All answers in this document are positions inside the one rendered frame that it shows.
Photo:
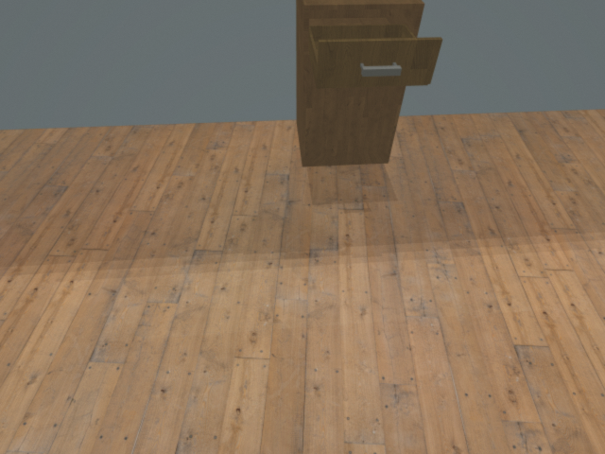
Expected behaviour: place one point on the cabinet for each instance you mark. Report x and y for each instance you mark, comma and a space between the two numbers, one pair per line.
347, 126

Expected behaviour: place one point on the drawer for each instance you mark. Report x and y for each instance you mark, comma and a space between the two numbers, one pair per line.
336, 52

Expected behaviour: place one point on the handle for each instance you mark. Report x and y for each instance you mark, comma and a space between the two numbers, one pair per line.
380, 71

